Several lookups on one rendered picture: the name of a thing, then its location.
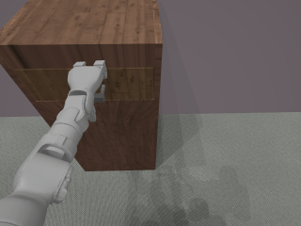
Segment left robot upper arm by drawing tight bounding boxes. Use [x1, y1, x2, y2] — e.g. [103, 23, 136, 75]
[0, 152, 74, 226]

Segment handle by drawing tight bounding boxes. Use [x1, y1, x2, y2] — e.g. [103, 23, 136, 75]
[94, 85, 105, 103]

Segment drawer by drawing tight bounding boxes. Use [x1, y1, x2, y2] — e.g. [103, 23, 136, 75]
[13, 67, 153, 101]

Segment robot left forearm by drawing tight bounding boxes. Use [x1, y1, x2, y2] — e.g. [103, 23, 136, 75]
[12, 88, 95, 193]

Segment cabinet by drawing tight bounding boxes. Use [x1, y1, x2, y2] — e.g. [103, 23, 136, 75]
[0, 0, 163, 171]

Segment robot left hand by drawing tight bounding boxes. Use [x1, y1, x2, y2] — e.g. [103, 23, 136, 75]
[67, 60, 107, 122]

